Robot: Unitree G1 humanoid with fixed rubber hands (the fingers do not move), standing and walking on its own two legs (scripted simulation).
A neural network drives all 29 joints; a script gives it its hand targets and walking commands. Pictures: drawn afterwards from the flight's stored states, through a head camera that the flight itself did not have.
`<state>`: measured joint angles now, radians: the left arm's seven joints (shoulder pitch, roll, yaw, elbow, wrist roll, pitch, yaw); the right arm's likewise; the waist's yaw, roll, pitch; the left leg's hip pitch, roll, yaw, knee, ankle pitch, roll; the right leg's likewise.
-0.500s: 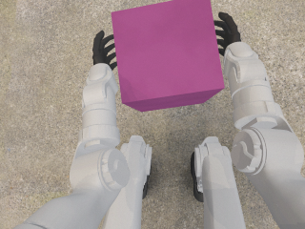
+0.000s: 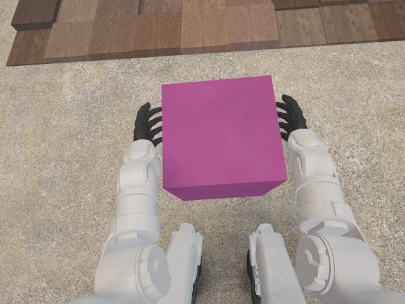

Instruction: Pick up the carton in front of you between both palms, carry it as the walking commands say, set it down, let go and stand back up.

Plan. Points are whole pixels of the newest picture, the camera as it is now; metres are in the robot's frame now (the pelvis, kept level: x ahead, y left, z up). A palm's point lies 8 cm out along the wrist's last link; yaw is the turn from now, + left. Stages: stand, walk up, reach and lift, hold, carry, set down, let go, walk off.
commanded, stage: reach and lift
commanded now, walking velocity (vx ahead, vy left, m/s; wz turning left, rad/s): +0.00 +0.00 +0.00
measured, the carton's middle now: (219, 148) +0.44 +0.01 -0.11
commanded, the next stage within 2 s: hold in 1.80 s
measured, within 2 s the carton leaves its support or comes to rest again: neither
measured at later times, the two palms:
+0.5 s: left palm (110, 125) +0.38 +0.16 +0.12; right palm (334, 123) +0.38 -0.14 +0.12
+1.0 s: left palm (67, 106) +0.36 +0.15 +0.22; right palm (388, 112) +0.35 -0.14 +0.21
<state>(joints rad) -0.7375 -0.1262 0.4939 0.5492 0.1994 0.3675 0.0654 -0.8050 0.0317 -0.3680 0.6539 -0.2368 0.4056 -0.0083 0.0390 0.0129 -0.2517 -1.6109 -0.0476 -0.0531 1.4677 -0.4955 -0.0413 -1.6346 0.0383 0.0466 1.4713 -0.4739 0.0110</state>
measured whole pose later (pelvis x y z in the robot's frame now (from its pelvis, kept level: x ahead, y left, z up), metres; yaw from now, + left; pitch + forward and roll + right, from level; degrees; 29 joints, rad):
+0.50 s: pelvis +0.05 +0.01 +0.14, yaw -1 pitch +17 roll +0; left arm -0.41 -0.17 0.38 0.49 0.23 0.37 0.03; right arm -0.41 0.13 -0.32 0.52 -0.24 0.40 -0.01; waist 0.02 0.01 -0.17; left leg -0.81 -0.03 -0.06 0.89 -0.37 -0.01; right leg -0.82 0.02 0.05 0.88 -0.35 0.01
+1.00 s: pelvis +0.05 +0.01 +0.19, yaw -1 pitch -4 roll +0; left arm -0.36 -0.18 0.35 0.43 0.33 0.59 -0.02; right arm -0.34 0.17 -0.32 0.41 -0.32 0.62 0.02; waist 0.00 0.01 0.00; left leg -0.19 -0.02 -0.07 0.49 -0.23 -0.01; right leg -0.20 0.01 0.06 0.48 -0.21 0.01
